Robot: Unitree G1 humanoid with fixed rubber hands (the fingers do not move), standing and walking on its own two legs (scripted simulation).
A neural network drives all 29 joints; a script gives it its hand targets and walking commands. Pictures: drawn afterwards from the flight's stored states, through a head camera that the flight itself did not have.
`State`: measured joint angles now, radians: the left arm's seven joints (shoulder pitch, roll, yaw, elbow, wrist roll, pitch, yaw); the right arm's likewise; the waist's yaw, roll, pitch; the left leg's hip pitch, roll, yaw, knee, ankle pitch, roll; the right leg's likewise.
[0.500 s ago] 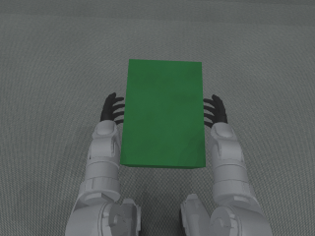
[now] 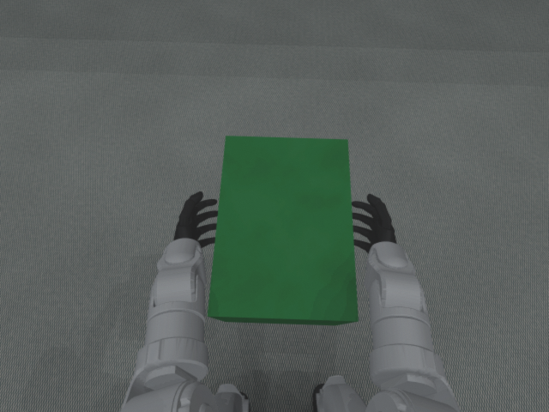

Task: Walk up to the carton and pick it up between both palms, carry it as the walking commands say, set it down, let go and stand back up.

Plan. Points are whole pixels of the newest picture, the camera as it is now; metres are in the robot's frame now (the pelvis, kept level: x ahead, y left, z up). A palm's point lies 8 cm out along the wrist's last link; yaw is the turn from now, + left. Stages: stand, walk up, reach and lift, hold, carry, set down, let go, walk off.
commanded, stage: reach and lift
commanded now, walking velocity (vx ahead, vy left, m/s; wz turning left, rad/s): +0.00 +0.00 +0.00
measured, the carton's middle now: (283, 235) +0.42 -0.01 -0.10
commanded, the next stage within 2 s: none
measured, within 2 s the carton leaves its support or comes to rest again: neither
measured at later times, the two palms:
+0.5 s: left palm (172, 240) +0.35 +0.13 +0.05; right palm (398, 234) +0.35 -0.15 +0.05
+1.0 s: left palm (154, 228) +0.34 +0.14 +0.11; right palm (418, 221) +0.33 -0.15 +0.11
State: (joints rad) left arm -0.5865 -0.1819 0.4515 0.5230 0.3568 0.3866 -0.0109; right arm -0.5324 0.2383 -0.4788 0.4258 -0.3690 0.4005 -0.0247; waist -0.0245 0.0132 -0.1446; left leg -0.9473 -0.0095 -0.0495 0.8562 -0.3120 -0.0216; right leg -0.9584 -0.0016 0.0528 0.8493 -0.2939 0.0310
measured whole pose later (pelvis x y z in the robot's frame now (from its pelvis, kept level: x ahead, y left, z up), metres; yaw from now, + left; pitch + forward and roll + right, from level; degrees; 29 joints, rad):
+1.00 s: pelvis +0.03 +0.00 +0.06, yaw +1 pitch -5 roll +0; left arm -0.37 -0.19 0.29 0.35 0.33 0.67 -0.02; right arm -0.37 0.18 -0.32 0.33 -0.34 0.68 -0.01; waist -0.03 0.01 0.01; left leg -0.09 0.00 -0.06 0.35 -0.18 -0.01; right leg -0.09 -0.02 0.03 0.34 -0.17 0.03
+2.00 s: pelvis +0.03 +0.00 +0.06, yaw +0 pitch -7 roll +0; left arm -0.32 -0.17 0.25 0.29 0.32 0.75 -0.01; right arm -0.33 0.17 -0.25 0.29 -0.33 0.75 0.01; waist 0.00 0.00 0.02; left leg -0.02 0.00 -0.06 0.31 -0.16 -0.02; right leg -0.04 -0.01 0.04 0.32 -0.16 0.02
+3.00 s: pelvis +0.03 +0.00 +0.06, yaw +0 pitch -7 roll +0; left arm -0.28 -0.16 0.21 0.25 0.29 0.76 -0.01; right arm -0.29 0.16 -0.22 0.25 -0.31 0.76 0.01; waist 0.00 0.00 0.01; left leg -0.02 0.00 -0.05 0.32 -0.16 -0.02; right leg -0.04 -0.01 0.05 0.32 -0.16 0.02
